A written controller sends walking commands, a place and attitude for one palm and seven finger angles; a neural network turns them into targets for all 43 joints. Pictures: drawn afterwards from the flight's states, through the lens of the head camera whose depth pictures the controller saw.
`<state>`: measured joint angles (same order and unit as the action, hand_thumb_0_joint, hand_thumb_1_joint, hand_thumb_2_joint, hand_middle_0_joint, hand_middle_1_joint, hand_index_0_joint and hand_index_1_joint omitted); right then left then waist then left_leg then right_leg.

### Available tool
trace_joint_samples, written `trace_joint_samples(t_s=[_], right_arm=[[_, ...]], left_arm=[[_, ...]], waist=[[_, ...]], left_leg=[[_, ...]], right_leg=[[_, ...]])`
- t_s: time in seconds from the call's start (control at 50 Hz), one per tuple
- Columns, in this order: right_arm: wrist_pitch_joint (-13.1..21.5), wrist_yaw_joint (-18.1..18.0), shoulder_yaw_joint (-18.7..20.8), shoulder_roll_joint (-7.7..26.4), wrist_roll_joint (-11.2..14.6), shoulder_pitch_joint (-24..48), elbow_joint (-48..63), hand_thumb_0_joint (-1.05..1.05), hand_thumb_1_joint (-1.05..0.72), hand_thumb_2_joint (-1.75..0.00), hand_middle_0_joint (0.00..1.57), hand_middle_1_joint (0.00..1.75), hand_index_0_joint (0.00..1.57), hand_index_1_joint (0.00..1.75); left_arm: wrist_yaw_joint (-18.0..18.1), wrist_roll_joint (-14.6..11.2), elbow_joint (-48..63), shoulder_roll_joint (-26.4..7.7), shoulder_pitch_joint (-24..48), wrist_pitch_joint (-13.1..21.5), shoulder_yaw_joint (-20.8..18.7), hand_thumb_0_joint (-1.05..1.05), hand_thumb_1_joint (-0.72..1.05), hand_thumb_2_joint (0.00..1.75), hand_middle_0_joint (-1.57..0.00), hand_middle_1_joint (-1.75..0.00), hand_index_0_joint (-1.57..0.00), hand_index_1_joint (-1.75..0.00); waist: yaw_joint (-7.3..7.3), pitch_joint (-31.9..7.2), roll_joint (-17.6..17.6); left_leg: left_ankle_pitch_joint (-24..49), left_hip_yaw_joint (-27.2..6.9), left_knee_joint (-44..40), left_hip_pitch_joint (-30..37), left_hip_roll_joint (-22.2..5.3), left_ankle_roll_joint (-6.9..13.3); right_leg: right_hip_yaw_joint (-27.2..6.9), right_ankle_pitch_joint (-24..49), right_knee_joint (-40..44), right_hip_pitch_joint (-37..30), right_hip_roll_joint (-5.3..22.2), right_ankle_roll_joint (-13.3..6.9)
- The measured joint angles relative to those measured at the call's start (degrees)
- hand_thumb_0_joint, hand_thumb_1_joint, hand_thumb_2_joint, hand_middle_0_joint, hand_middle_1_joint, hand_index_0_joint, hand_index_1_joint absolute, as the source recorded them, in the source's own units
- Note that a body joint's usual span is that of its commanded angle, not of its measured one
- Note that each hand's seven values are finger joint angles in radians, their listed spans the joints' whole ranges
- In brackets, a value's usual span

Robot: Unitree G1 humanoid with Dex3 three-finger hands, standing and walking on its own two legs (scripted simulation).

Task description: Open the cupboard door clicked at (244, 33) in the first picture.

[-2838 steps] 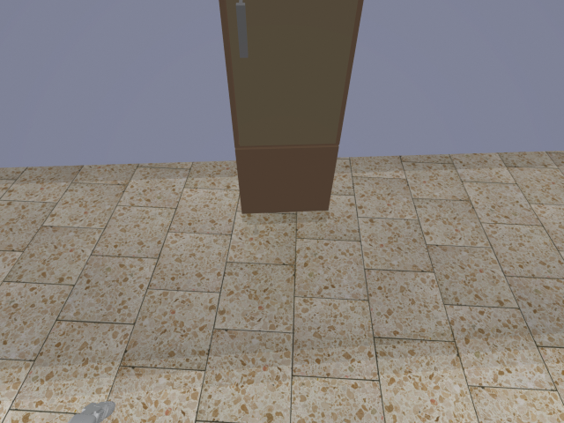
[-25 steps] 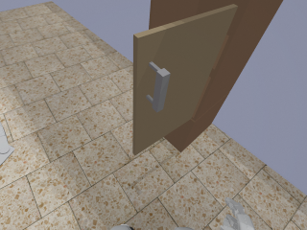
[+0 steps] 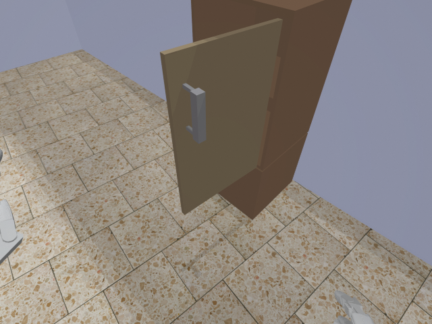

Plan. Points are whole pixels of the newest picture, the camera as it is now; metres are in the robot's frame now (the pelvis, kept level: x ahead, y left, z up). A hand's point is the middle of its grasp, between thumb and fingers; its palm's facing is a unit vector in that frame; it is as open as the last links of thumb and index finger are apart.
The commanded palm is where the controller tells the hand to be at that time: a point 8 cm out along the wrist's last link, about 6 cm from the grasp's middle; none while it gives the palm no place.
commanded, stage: stop stepping back and stand still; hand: left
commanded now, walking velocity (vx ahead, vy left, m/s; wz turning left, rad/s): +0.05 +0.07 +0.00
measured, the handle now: (193, 113) +0.57 +0.10 +0.10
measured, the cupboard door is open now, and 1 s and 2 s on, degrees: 84 84 84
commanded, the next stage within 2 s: let the arm hang, fingers relaxed in 0.72 s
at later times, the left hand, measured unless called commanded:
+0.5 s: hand out of the picture +0.11 +0.28 +0.16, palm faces +0.51 -0.75 -0.42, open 7.4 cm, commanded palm +0.05 +0.31 +0.18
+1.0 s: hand out of the picture +0.05 +0.25 -0.08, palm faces +0.14 -0.91 -0.38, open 7.4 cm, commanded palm none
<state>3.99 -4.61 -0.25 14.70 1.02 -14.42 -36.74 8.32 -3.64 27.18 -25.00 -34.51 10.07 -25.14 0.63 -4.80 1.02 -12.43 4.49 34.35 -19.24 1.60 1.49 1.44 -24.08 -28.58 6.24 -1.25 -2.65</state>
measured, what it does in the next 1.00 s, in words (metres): steps on the spot: left foot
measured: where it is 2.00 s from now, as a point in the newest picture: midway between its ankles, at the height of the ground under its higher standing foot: outside the picture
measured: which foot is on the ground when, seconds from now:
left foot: down 0.00-0.24, up 0.26-0.50, down 0.52-1.00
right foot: down 0.00-1.00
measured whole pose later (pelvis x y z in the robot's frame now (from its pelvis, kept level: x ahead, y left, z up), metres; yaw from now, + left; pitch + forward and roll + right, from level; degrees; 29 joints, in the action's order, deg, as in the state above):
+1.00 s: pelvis -0.09 +0.01 -0.01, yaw +5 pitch +0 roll +1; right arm 0.4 0.2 0.8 15.8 -1.3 -8.5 -46.9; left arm 0.4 1.8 -26.5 -13.8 -16.7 -2.9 -5.0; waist -1.2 -0.4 -4.8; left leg -15.9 1.9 37.2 -21.3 -1.7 -0.9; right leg 4.4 -21.1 -39.6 18.5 1.7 -1.4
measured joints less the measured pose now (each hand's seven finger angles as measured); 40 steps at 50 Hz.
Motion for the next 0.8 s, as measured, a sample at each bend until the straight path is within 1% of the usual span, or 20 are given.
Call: trace_joint_samples(t_s=[0.02,0.04,0.08,0.14,0.16,0.2,0.22,0.24,0.28,0.32,0.36,0.42,0.48,0.52,0.54,0.58,0.64,0.68,0.74,0.8], right_arm=[[0.1,-0.2,0.4,0.7,0.1,-0.3,-0.3,0.01,-0.91,-0.9,0.2,0.3,0.2,0.3],[0.0,-0.3,0.8,0.8,0.2,0.0,-0.9,0.01,-0.91,-0.9,0.2,0.3,0.2,0.3],[-0.1,-0.2,1.0,0.8,0.4,0.6,-0.9,0.01,-0.91,-0.9,0.2,0.3,0.2,0.3],[1.3,0.4,0.6,-0.4,-0.4,0.9,0.6,0.01,-0.91,-0.9,0.2,0.29,0.2,0.3],[1.7,0.5,0.3,-1.0,-0.6,1.0,1.1,0.01,-0.91,-0.9,0.2,0.29,0.2,0.3],[2.1,0.6,-0.1,-2.0,-0.9,0.9,2.0,0.01,-0.91,-0.9,0.2,0.29,0.2,0.3],[2.0,0.6,-0.1,-2.4,-1.0,0.6,2.3,0.01,-0.91,-0.9,0.2,0.3,0.2,0.3],[1.8,0.7,-0.1,-2.8,-1.2,0.2,2.5,0.01,-0.91,-0.9,0.2,0.3,0.2,0.3],[1.1,0.9,0.0,-3.3,-1.3,-0.6,1.7,0.01,-0.91,-0.9,0.2,0.3,0.2,0.3],[0.8,1.1,0.0,-3.3,-1.4,-1.4,0.1,0.01,-0.91,-0.9,0.2,0.3,0.2,0.3],[0.8,0.9,0.0,-3.1,-1.3,-2.5,-1.0,0.01,-0.9,-0.9,0.2,0.3,0.2,0.3],[1.4,0.0,0.2,-2.2,-1.2,-3.6,-2.0,0.01,-0.9,-0.9,0.2,0.3,0.2,0.3],[2.5,-0.8,0.7,-1.0,-1.3,-3.7,-2.7,0.01,-0.9,-0.9,0.2,0.3,0.2,0.3],[3.2,-1.0,1.1,0.1,-1.6,-3.3,-2.2,0.01,-0.9,-0.9,0.2,0.3,0.2,0.3],[3.4,-1.1,1.4,0.0,-1.6,-2.5,-2.2,0.01,-0.91,-0.9,0.2,0.3,0.2,0.3],[3.5,-1.0,1.5,-1.0,-1.4,-0.8,-1.6,0.01,-0.91,-0.9,0.2,0.3,0.2,0.3],[4.5,-0.3,0.8,-3.1,-1.5,1.0,-0.2,0.01,-0.91,-0.9,0.2,0.3,0.2,0.3],[5.0,0.3,0.0,-4.1,-1.4,1.8,0.7,0.01,-0.91,-0.9,0.2,0.3,0.2,0.3],[4.8,1.3,-0.9,-4.8,-1.1,2.8,1.5,0.01,-0.91,-0.9,0.2,0.3,0.2,0.3],[3.8,1.9,-1.1,-4.7,-0.7,3.5,1.8,0.01,-0.9,-0.9,0.2,0.3,0.2,0.3]], left_arm=[[0.3,0.1,-1.5,1.0,1.9,-0.3,0.8,0.01,0.88,0.9,-0.21,-0.3,-0.22,-0.31],[0.5,0.3,-3.1,1.9,3.9,-0.6,1.5,0.01,0.88,0.9,-0.21,-0.3,-0.22,-0.31],[0.8,0.7,-5.2,3.3,6.5,-1.4,2.7,0.01,0.88,0.9,-0.21,-0.3,-0.21,-0.31],[0.6,1.2,-4.5,3.2,6.6,-1.9,3.6,0.01,0.89,0.9,-0.21,-0.3,-0.21,-0.31],[0.3,1.3,-3.5,2.6,6.2,-1.7,3.6,0.02,0.89,0.9,-0.21,-0.3,-0.21,-0.31],[0.0,1.6,-1.7,1.5,5.0,-0.9,3.3,0.02,0.89,0.9,-0.21,-0.3,-0.21,-0.31],[-0.1,1.7,-0.9,1.1,4.3,-0.4,3.2,0.02,0.89,0.9,-0.21,-0.3,-0.21,-0.31],[-0.2,1.8,0.0,0.6,3.3,0.1,2.9,0.02,0.89,0.9,-0.21,-0.3,-0.21,-0.31],[-0.4,1.6,1.7,-0.2,1.2,1.4,2.0,0.02,0.88,0.9,-0.21,-0.3,-0.21,-0.31],[-0.5,1.4,1.6,0.3,-0.2,3.0,1.1,0.01,0.88,0.9,-0.21,-0.3,-0.22,-0.31],[-0.4,1.5,-0.4,1.0,-0.2,4.0,0.5,0.01,0.88,0.9,-0.21,-0.3,-0.22,-0.31],[0.0,2.0,-4.9,2.3,2.9,3.9,1.2,0.01,0.88,0.9,-0.21,-0.3,-0.21,-0.31],[0.6,2.3,-7.1,4.3,5.5,2.4,3.0,0.01,0.88,0.9,-0.21,-0.3,-0.21,-0.31],[0.7,2.2,-5.6,5.5,5.5,1.6,4.1,0.01,0.89,0.9,-0.21,-0.3,-0.21,-0.31],[0.7,2.1,-4.5,5.5,5.6,1.3,4.2,0.01,0.89,0.9,-0.21,-0.3,-0.21,-0.31],[0.8,2.1,-2.2,4.4,5.6,1.1,3.9,0.01,0.89,0.9,-0.21,-0.3,-0.21,-0.31],[0.5,2.2,0.3,1.7,5.1,1.6,2.1,0.02,0.88,0.9,-0.21,-0.3,-0.21,-0.31],[0.3,2.3,1.1,0.3,5.5,1.9,1.1,0.02,0.88,0.9,-0.21,-0.3,-0.21,-0.31],[0.0,1.8,1.3,0.0,5.3,2.6,0.1,0.01,0.88,0.9,-0.21,-0.3,-0.21,-0.31],[-0.4,0.9,1.2,0.8,3.4,2.7,0.2,0.01,0.89,0.9,-0.21,-0.3,-0.21,-0.31]], waist=[[-0.34,-0.1,-0.5],[-0.49,0.3,-0.1],[-0.5,1.7,0.3],[-1.72,2.8,1.0],[-2.02,3.2,1.4],[-2.73,3.9,1.0],[-3.12,4.1,0.3],[-3.23,4.0,-0.3],[-2.1,3.3,-0.1],[-0.78,2.6,0.3],[-0.24,1.8,0.4],[-0.14,1.8,0.1],[-0.08,2.8,-0.5],[-0.17,3.6,-1.8],[-0.34,4.4,-1.4],[-0.05,6.0,0.3],[-0.34,6.9,1.8],[-0.73,7.4,1.1],[-0.97,7.6,-1.2],[-1.33,7.2,-2.6]], left_leg=[[-2.3,-0.5,-2.9,1.8,0.3,1.0],[-3.5,-0.6,-3.6,2.3,0.9,1.4],[-1.7,-0.1,-3.5,2.7,1.1,1.3],[0.2,0.1,-4.3,2.7,1.3,1.2],[0.8,0.2,-4.6,2.5,1.4,1.2],[1.6,-0.4,-4.7,1.8,0.9,0.9],[0.5,-1.2,-4.1,1.1,0.5,0.6],[-3.0,-1.9,-2.4,-0.1,0.2,0.3],[-8.2,-2.9,8.7,-4.5,0.6,-0.7],[-7.6,-3.1,19.5,-7.9,0.5,-1.3],[-5.6,-2.5,21.9,-8.6,-0.6,-1.5],[-4.8,-1.3,13.9,-5.6,-2.8,-0.8],[-4.5,-0.6,1.7,0.6,-4.0,0.1],[-2.8,-1.2,-5.6,5.1,-4.7,0.6],[-1.1,-1.3,-6.2,5.4,-4.5,-1.0],[-1.1,-0.3,-4.6,5.5,-3.7,-2.4],[-1.9,0.5,-4.1,5.8,-3.3,-2.6],[-1.8,0.0,-4.0,5.6,-3.8,-2.8],[-1.4,-1.1,-3.9,4.9,-5.5,-3.4],[-1.8,-1.6,-2.9,3.5,-6.2,-2.7]], right_leg=[[0.6,-0.7,-1.8,0.7,0.0,0.4],[0.8,-1.2,-4.1,1.5,0.7,1.1],[0.2,-0.3,-8.2,3.1,1.2,2.7],[-0.4,-1.1,-9.6,4.6,1.5,3.2],[-0.4,-1.5,-8.7,4.9,1.7,3.0],[0.5,1.3,-6.6,4.9,1.2,1.2],[1.3,2.4,-5.7,4.9,0.7,0.3],[1.8,2.9,-4.9,5.0,0.2,-0.6],[1.6,4.6,-3.3,5.5,0.1,-1.9],[0.9,6.3,-1.0,5.2,0.2,-1.7],[0.7,7.9,1.5,4.5,0.7,-1.2],[1.6,8.8,3.1,4.0,1.6,-0.6],[2.6,7.9,1.7,4.0,2.2,0.1],[3.2,6.4,-0.9,4.8,1.7,0.7],[3.2,5.5,-2.8,5.4,2.1,1.0],[1.8,4.8,-5.8,6.2,3.0,1.6],[0.7,2.4,-7.7,6.9,3.2,2.1],[1.2,4.0,-6.5,6.3,2.6,1.5],[2.2,5.9,-3.1,5.3,0.8,0.6],[2.5,6.8,-1.8,5.6,-0.1,0.1]])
